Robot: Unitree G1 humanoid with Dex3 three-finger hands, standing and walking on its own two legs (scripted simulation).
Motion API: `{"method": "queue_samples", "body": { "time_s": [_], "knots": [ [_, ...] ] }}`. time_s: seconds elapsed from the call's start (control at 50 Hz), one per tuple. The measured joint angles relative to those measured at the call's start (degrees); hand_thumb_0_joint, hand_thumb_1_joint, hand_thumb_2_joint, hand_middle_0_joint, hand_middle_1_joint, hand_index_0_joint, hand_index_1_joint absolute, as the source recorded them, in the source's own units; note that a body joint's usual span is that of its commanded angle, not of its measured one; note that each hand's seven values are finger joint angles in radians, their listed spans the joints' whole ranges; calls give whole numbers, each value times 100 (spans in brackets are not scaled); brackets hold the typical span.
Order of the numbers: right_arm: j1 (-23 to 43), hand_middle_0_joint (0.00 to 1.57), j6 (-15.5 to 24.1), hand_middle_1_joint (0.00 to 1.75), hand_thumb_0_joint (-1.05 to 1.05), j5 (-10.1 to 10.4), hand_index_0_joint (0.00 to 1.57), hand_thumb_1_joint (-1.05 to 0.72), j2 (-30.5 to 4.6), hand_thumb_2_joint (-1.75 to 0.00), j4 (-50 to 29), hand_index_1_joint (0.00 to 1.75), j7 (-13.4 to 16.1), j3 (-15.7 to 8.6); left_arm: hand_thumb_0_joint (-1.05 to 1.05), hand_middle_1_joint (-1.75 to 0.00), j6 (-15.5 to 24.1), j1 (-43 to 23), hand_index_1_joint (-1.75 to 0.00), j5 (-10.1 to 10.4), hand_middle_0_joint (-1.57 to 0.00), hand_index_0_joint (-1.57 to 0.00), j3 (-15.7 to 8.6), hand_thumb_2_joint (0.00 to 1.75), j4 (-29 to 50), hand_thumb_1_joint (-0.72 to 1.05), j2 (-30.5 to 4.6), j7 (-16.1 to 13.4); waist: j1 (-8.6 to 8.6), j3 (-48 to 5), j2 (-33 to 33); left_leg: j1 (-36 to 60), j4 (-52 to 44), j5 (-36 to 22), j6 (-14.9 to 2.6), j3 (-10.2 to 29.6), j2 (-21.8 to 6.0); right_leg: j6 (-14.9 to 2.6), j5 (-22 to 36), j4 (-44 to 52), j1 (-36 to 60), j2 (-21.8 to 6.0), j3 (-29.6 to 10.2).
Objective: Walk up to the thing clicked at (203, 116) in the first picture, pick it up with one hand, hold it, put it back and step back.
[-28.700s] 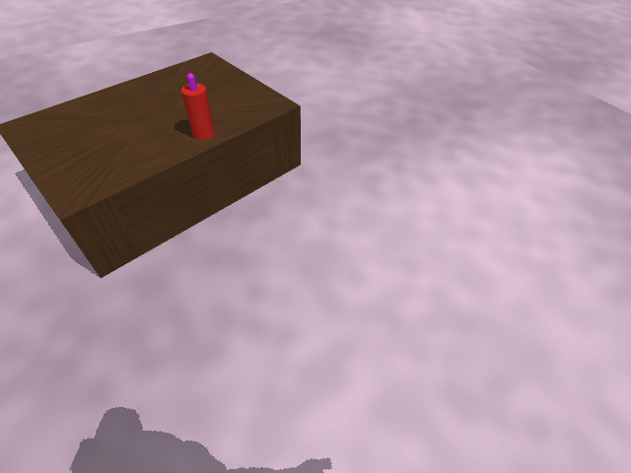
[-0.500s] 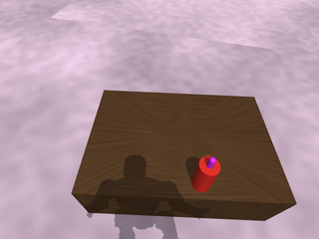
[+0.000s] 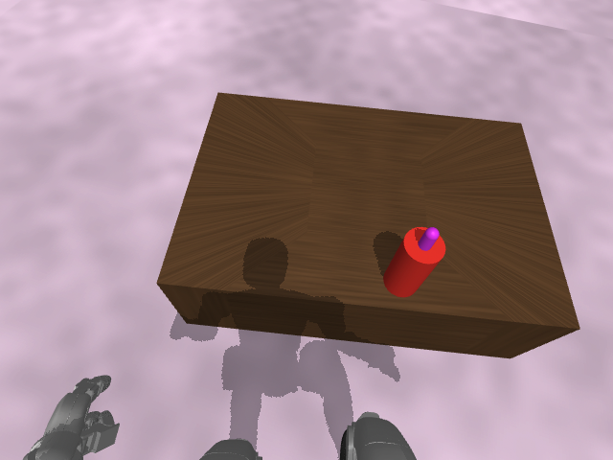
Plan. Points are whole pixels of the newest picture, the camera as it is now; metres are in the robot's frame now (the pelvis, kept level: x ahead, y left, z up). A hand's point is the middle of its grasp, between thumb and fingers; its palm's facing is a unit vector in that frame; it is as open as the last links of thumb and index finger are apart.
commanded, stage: step back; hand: right
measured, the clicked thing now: (415, 258) +0.51 -0.25 -0.29
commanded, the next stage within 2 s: none
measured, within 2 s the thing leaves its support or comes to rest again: neither
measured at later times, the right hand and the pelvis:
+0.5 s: hand out of the picture +0.01 -0.26 -0.14, palm faces +0.03 +0.93 -0.37, open 7.4 cm; pelvis -0.09 +0.01 +0.01, yaw -4 degrees
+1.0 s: hand out of the picture -0.14 -0.25 -0.12, palm faces +0.07 +0.90 -0.42, open 7.4 cm; pelvis -0.24 +0.03 +0.01, yaw -8 degrees
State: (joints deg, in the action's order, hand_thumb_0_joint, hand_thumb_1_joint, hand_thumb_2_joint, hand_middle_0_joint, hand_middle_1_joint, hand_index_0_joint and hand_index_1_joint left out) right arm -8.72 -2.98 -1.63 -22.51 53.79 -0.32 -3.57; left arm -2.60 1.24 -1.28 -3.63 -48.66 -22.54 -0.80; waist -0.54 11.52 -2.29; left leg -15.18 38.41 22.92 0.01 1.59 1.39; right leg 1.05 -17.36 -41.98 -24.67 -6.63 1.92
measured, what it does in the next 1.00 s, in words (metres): walks backwards: right foot, then left foot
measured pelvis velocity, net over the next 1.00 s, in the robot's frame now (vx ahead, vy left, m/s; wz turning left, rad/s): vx -0.24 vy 0.03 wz -0.14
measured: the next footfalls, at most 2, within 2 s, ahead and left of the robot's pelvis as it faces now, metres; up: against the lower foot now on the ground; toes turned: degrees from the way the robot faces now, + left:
right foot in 0.28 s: -0.02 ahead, -0.12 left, +0.00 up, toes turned -2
left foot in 0.62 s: -0.09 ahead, +0.14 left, +0.00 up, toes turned -4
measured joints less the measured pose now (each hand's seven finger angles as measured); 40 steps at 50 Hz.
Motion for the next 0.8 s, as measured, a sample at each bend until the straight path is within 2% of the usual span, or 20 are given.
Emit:
{"method": "queue_samples", "body": {
  "time_s": [0.04,0.06,0.12,0.2,0.24,0.28,0.3,0.32,0.38,0.42,0.46,0.52,0.58,0.62,0.64,0.66,0.7,0.72,0.76,0.8],
  "knots": [
    [-60,20,23,30,0,-20,20,-91,104,-90,2,30,-42,60,0,-30,-61,-27,-30,23,-20,-20,-41,90,-19,91,-29,-53,-35,34,3,-86,74,-57,-29,50,-73,-112,-1055,-819,-187,524,-525],
    [-87,20,30,30,0,-22,20,-91,158,-90,-3,30,-39,90,0,-30,-93,-16,-30,36,-20,-20,-56,90,-46,91,-47,-76,-71,19,10,-99,7,-133,-38,88,-116,-159,-1306,-1315,-275,793,-725],
    [-106,21,11,30,0,-31,20,-90,259,-90,-67,30,30,147,0,-30,-94,129,-30,103,-20,-20,-77,90,-68,91,-75,-95,-60,-61,-14,-96,-288,-376,-61,38,-198,-198,-1291,-2245,-391,1215,-905],
    [5,21,34,30,0,3,20,-90,216,-90,-289,30,119,126,0,-30,-45,383,-30,70,-20,-20,-55,90,-66,91,-5,-52,-35,-43,118,-158,-316,-483,-98,-79,-305,-46,-1265,-1743,34,1161,-676],
    [82,21,43,30,0,36,20,-90,164,-90,-402,30,131,127,0,-30,-10,491,-30,59,-20,-20,-43,90,-66,91,33,-21,-3,-45,173,-252,-181,-457,-56,-168,-338,-65,-1053,-864,389,999,-541],
    [162,21,13,30,0,85,20,-90,97,-90,-484,30,119,138,0,-30,61,610,-30,32,-20,-20,-49,90,-79,91,66,-1,45,-83,218,-406,122,-340,3,-265,-367,-126,-376,327,845,855,-400],
    [239,21,-11,30,0,119,20,-90,38,-90,-489,30,117,128,0,-30,102,623,-30,0,-20,-20,-63,90,-131,91,138,-11,49,-47,371,-476,321,-261,37,-238,-471,-165,-253,571,965,932,-337],
    [313,21,-43,30,0,157,20,-90,-6,-90,-481,30,123,112,0,-30,124,634,-30,-36,-20,-20,-52,90,-168,91,217,-8,0,-6,543,-562,509,-260,-31,-69,-516,-195,-228,577,988,1021,-253],
    [414,20,-138,30,0,215,20,-91,21,-90,-458,30,174,105,1,-30,157,718,-30,-37,-20,-20,9,90,-118,91,284,50,90,-39,499,-985,1916,701,-77,485,29,-252,-155,482,849,910,-365],
    [383,20,-112,30,0,259,20,-91,-5,-90,-474,30,180,117,1,-30,138,738,-30,-19,-20,-20,30,90,-54,91,332,48,131,-87,484,-1168,2651,734,-43,706,320,-232,-4,611,806,813,-416],
    [298,20,-64,30,0,255,20,-91,-42,-90,-496,30,182,127,1,-30,106,715,-30,-34,-20,-20,35,90,37,90,353,31,150,-136,480,-1200,2918,674,20,751,435,-210,125,707,739,727,-420],
    [163,20,-47,30,0,215,20,-91,-95,-90,-486,30,182,129,1,-30,104,641,-30,-66,-21,-20,41,90,226,90,336,-12,154,-165,486,-971,2446,689,78,629,356,-161,251,731,607,628,-355],
    [77,20,-37,30,0,157,20,-91,-94,-90,-456,30,150,117,1,-30,106,541,-30,-73,-21,-20,36,90,409,90,233,-39,121,-134,420,-554,1292,600,52,363,135,-72,303,583,408,524,-261],
    [20,20,16,30,0,110,20,-91,-81,-90,-434,30,112,99,0,-30,70,488,-30,-38,-21,-20,32,90,499,90,122,-26,87,-126,334,-180,265,59,-4,175,19,4,267,328,202,453,-225],
    [25,20,49,30,0,69,20,-91,-26,-90,-402,30,105,75,0,-30,41,440,-30,-18,-20,-20,17,90,509,90,45,-22,96,-70,188,-120,74,-235,-49,89,87,22,236,160,104,367,-286],
    [35,20,58,30,0,18,20,-91,40,-90,-382,30,84,71,0,-30,5,406,-30,4,-20,-20,-13,90,482,90,-10,-32,147,-9,56,-133,109,-266,-86,-9,134,-47,-76,-74,5,418,-486],
    [14,20,71,30,0,-19,20,-91,113,-90,-387,30,15,112,0,-30,-77,413,-30,8,-20,-20,-68,90,347,91,-41,-82,91,-12,51,-216,161,-294,-136,11,48,-148,-1050,-1003,-218,883,-894],
    [2,20,78,30,0,-26,20,-91,160,-90,-376,30,9,132,0,-30,-112,437,-30,18,-20,-20,-88,90,281,91,-66,-97,62,-41,38,-224,76,-373,-142,27,1,-183,-1225,-1539,-321,1095,-1029],
    [-12,21,75,30,0,-32,20,-90,240,-90,-372,30,31,163,0,-30,-121,530,-30,51,-20,-20,-124,90,199,91,-110,-97,78,-113,-19,-222,-182,-586,-140,-13,-79,-198,-1198,-2394,-458,1349,-1138],
    [1,21,87,30,0,-20,20,-90,263,-90,-415,30,61,155,0,-30,-97,658,-30,45,-20,-20,-148,90,164,91,-117,-64,113,-146,-17,-249,-366,-768,-155,-63,-167,-125,-1107,-2852,-430,1412,-1091]
  ]
}}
